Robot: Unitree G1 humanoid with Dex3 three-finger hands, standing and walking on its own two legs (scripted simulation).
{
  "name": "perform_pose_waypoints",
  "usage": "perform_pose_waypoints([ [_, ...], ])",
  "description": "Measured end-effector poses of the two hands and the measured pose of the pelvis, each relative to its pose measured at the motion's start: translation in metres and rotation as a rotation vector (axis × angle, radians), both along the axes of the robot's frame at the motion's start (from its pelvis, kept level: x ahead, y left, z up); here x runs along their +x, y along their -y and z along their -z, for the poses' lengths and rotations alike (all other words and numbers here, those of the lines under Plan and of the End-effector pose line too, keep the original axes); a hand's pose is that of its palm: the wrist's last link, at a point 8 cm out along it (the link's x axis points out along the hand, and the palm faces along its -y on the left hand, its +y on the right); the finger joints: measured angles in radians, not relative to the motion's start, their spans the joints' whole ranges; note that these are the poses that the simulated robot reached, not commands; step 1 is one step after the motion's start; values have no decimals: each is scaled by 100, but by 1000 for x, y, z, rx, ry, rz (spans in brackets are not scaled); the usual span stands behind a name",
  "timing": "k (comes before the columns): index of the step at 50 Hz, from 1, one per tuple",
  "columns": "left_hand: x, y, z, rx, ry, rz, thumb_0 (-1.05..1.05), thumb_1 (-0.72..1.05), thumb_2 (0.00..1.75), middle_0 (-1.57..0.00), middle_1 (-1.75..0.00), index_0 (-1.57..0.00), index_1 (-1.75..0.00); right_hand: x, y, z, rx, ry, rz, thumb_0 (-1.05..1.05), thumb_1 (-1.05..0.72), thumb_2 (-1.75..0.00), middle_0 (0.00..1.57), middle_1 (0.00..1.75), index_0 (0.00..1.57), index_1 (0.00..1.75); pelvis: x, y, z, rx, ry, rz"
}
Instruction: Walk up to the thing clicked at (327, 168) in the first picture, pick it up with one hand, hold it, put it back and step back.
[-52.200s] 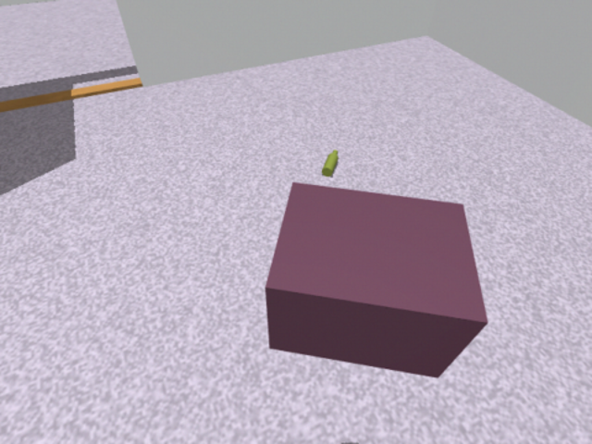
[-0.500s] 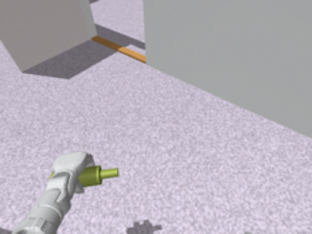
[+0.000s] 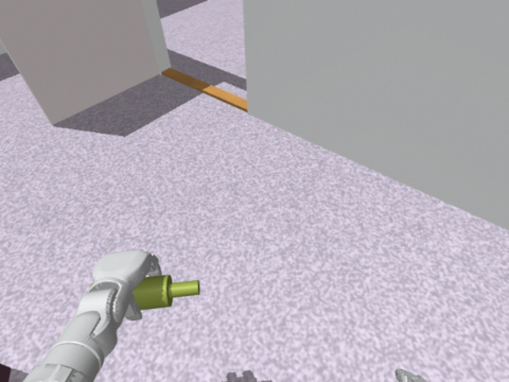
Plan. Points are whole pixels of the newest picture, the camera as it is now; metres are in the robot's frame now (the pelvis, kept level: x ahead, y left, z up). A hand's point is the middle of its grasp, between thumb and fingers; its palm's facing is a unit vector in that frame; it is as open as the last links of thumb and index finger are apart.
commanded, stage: hold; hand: left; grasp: from above
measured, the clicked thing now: (147, 293) +0.31 +0.21 -0.08
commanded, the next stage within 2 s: crouch in 1.02 s
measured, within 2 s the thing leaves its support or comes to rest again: neither
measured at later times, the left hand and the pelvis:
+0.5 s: hand (125, 298) +0.28 +0.23 -0.03, palm faces -0.44 -0.08 -0.89, open 8.5 cm; pelvis -0.01 +0.00 +0.00, yaw +0 degrees
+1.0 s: hand (124, 297) +0.29 +0.23 -0.03, palm faces -0.44 -0.07 -0.89, open 8.6 cm; pelvis -0.01 +0.00 +0.00, yaw +0 degrees
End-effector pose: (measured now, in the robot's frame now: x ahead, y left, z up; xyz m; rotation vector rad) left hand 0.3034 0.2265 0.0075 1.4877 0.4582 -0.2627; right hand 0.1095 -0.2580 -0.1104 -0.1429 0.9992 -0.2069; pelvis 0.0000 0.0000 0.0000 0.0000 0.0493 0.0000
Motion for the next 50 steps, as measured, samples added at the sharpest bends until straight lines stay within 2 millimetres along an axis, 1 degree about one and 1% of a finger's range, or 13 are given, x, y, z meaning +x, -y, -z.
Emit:
perform_pose_waypoints([
  [15, -11, -1, -13, -1, 12, 4, 0, 21, 28, -87, -30, -89, -29, 4, -7, -6, 9, 41, -12, 0, -90, -89, 20, 30, 20, 29, -8, -2, -3, 0, 29, 3],
  [28, -17, -3, -15, -5, -1, 13, 0, 20, 30, -87, -31, -88, -30, 6, -11, -8, 13, 55, -24, 0, -90, -89, 20, 30, 20, 30, -12, -2, -4, 1, 40, 3],
  [43, -15, -5, -17, 2, 8, 5, 0, 20, 32, -86, -33, -88, -32, 9, -10, -6, 13, 44, -22, 1, -91, -90, 20, 30, 20, 30, -9, -2, -5, 2, 35, 2],
  [50, -13, -2, -17, -1, 3, 6, 0, 19, 32, -86, -33, -87, -32, 12, -9, -7, 16, 47, -17, 1, -91, -90, 20, 30, 20, 30, -7, -1, -5, 2, 35, 1],
])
